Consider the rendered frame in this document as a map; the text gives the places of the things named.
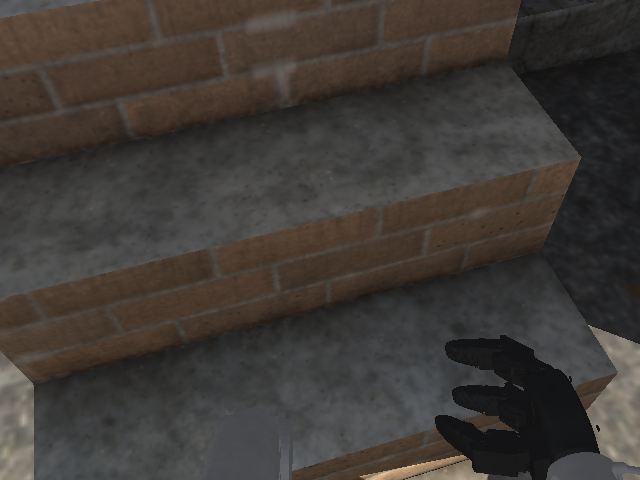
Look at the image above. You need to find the right robot forearm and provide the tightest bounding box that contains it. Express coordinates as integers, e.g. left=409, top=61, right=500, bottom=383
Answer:
left=546, top=452, right=623, bottom=480

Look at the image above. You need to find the robot left thigh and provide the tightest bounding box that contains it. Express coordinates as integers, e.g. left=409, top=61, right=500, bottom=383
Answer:
left=201, top=408, right=293, bottom=480

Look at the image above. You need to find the robot left shin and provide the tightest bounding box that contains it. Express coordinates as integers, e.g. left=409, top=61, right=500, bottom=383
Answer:
left=214, top=415, right=229, bottom=439

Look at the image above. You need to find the robot right hand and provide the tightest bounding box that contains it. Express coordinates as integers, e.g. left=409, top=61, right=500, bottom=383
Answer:
left=435, top=335, right=600, bottom=480

